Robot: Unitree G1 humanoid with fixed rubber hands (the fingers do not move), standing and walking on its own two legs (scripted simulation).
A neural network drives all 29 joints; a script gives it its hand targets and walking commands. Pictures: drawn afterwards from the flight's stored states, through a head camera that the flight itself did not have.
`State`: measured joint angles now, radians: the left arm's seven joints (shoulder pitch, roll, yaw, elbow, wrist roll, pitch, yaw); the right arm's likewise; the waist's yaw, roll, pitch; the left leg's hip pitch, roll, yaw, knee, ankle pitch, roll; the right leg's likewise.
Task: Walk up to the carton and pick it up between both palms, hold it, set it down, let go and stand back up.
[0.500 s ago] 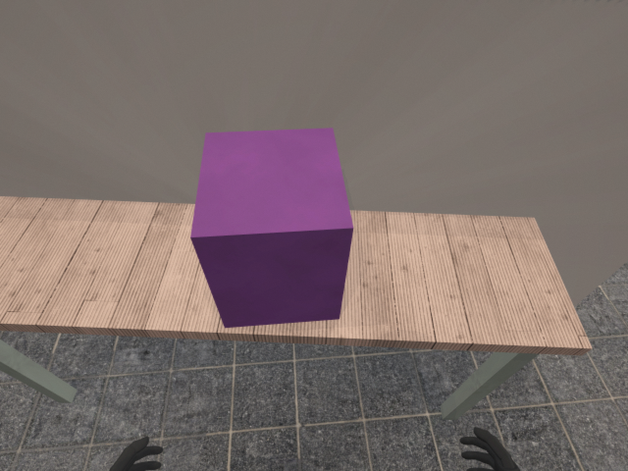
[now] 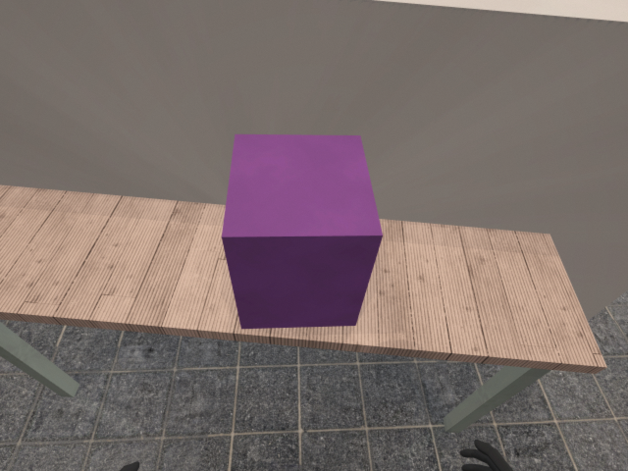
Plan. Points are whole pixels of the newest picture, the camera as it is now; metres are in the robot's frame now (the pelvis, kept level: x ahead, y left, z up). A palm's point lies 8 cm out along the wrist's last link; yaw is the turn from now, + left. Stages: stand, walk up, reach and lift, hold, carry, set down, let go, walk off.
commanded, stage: walk up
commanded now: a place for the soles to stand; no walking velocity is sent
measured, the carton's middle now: (298, 235) +0.46 +0.02 -0.01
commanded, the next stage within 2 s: reach and lift in 1.28 s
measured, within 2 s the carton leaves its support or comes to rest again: neither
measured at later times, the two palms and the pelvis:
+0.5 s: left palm out of the picture +0.07 +0.30 -0.11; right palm out of the picture +0.12 -0.22 -0.11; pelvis +0.03 +0.03 +0.00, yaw +3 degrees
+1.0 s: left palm out of the picture +0.05 +0.31 -0.11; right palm (468, 470) +0.14 -0.21 -0.11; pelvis +0.03 +0.04 +0.00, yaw +6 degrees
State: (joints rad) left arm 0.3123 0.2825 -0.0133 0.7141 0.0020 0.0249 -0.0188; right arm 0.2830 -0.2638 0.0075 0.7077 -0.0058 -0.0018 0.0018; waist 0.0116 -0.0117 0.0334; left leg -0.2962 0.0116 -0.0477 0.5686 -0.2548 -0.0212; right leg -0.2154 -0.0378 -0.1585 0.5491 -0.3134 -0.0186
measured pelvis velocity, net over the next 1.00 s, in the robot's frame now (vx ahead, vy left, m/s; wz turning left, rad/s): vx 0.03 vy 0.04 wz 0.10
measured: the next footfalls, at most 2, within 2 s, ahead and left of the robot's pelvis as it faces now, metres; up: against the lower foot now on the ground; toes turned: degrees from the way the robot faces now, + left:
none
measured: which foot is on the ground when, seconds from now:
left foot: down 0.00-1.00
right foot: down 0.00-1.00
